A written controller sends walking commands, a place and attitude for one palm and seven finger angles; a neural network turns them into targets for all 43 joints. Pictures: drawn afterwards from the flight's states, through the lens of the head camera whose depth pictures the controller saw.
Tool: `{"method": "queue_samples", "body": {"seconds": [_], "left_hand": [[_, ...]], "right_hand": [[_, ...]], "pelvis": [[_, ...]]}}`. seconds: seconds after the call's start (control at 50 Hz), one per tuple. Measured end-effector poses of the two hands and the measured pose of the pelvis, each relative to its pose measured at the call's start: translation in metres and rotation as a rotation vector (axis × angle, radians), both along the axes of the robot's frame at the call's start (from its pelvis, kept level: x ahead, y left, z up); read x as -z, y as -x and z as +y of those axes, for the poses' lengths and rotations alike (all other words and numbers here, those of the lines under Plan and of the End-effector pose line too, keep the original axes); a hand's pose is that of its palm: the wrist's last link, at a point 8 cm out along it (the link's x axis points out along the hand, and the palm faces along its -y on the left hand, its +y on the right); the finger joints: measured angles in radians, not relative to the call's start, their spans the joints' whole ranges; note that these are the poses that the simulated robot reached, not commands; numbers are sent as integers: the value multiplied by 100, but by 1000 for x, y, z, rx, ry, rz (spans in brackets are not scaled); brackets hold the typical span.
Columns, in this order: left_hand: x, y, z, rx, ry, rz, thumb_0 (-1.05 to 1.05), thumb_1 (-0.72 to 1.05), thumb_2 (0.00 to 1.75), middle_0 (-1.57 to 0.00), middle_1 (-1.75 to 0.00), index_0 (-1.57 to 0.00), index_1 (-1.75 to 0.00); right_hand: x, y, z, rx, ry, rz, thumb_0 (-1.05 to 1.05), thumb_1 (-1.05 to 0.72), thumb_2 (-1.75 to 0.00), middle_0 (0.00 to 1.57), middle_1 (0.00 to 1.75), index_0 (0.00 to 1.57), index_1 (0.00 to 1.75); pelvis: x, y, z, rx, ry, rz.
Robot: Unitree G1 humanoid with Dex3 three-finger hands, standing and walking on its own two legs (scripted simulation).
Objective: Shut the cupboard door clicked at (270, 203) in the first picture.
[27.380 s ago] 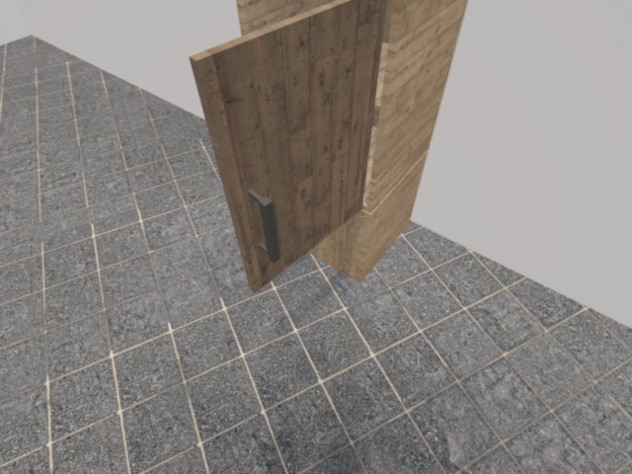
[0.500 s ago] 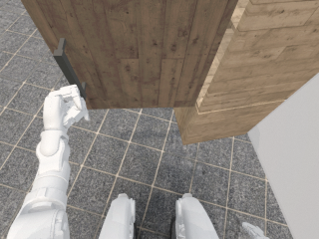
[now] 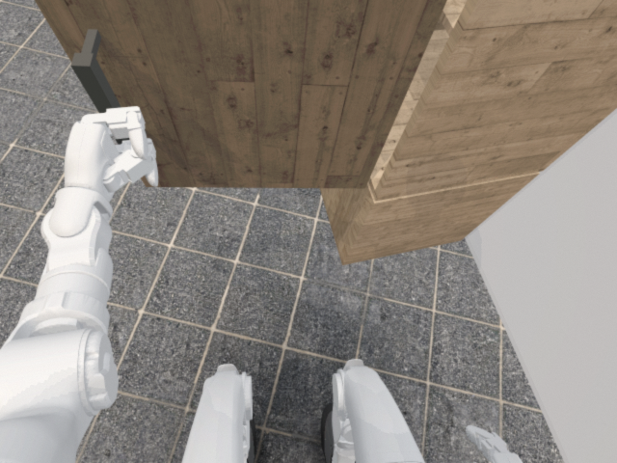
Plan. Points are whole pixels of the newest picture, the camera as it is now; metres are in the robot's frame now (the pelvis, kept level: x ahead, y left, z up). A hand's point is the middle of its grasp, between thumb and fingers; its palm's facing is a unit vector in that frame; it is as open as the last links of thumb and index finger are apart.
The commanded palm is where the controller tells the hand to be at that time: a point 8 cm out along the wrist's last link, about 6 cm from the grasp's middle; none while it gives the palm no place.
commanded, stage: push the door shut along its arc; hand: left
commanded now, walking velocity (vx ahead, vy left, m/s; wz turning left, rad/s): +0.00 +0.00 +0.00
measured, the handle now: (118, 107) +0.55 +0.23 +0.05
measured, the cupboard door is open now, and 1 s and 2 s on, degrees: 79 67 63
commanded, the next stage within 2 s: pull the fist back off the door in 1.06 s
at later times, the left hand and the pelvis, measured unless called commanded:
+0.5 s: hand (174, 125) +0.53 +0.16 +0.05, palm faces -0.21 -0.98 -0.05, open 3.1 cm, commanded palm +0.53 +0.18 +0.04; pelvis -0.01 +0.01 -0.01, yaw -1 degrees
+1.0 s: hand (200, 91) +0.59 +0.13 +0.04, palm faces -0.30 -0.95 -0.06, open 2.9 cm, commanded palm +0.60 +0.14 +0.04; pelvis -0.01 +0.00 -0.03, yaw -3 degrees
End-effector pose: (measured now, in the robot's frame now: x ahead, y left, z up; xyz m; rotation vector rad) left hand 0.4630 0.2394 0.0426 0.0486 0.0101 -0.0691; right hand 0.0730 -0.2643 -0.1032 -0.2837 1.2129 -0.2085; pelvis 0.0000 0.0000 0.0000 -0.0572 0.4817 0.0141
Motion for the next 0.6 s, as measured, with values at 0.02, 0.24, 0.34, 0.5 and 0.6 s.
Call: {"method": "queue_samples", "body": {"seconds": [0.02,0.24,0.34,0.5,0.6], "left_hand": [[0,-2,0,6,4,2,1,90,90,-132,-150,-130,-150],[0,-21,-10,56,17,3,1,90,90,-130,-150,-130,-150],[-2,-33,-11,75,2,5,1,90,90,-130,-150,-130,-150],[-6,-56,-26,138,1,6,1,90,90,-130,-150,-130,-150],[-7,-72,-37,163,-3,8,1,90,90,-130,-150,-130,-150]], "right_hand": [[1,5,0,6,1,12,0,-91,-90,20,30,20,30],[-1,45,4,60,8,110,0,-91,-90,20,30,20,30],[-3,55,4,69,20,124,0,-91,-90,20,30,20,30],[-2,67,4,82,38,139,0,-91,-90,20,30,20,30],[1,75,4,96,41,148,0,-91,-90,20,30,20,30]], "pelvis": [[1,0,1,0,2,3],[2,2,7,7,11,17],[4,4,8,5,18,25],[11,8,8,7,27,45],[16,9,8,14,29,63]]}}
